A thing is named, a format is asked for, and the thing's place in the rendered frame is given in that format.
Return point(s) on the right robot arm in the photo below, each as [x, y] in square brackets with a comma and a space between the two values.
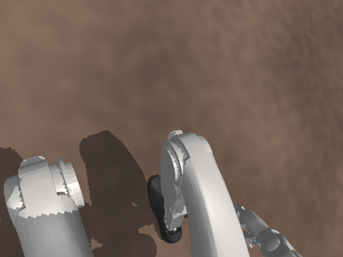
[274, 244]

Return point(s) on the right robot hand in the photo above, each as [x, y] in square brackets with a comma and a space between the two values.
[250, 222]

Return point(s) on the right robot foot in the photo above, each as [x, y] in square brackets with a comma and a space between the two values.
[157, 204]

